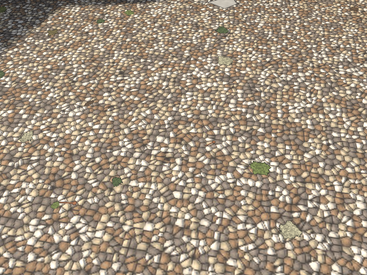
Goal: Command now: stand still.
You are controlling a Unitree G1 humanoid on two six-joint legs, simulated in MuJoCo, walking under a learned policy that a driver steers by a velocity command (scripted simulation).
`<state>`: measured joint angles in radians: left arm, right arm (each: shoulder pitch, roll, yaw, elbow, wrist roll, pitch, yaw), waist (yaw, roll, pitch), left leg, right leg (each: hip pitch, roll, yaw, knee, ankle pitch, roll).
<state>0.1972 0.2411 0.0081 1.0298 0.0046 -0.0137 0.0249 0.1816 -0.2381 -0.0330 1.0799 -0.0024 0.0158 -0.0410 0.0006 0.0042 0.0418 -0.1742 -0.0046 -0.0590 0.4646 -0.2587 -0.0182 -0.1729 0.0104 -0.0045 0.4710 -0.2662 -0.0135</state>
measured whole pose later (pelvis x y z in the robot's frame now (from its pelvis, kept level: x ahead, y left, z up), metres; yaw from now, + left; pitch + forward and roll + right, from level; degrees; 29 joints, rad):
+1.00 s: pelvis +0.39 -0.02 +0.01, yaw +0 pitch +0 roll -2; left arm 0.30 0.24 0.04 1.01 0.00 -0.10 -0.03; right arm 0.17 -0.27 -0.06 0.92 0.01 -0.08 -0.02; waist 0.04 0.04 0.02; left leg -0.65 0.15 -0.04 1.02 -0.17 0.02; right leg -0.13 0.08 -0.07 0.27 -0.15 -0.08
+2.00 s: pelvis +0.94 -0.06 +0.00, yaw -24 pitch +1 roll +0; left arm 0.25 0.26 0.09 0.81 -0.01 -0.06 -0.03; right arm 0.13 -0.28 -0.07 0.82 0.00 -0.12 -0.01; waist 0.02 0.02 0.06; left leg -0.52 0.09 -0.05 1.14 -0.34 -0.01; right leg -0.28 0.10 0.01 0.43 -0.17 -0.11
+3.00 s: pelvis +1.36 -0.25 +0.00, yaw -33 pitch +2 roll +0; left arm 0.24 0.26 0.07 0.82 0.00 -0.05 0.01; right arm 0.20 -0.29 -0.05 0.89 0.00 -0.04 -0.01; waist 0.02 0.02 -0.03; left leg -0.48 0.06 0.01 0.89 -0.38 0.01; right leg -0.32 0.02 0.00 0.39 -0.12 -0.04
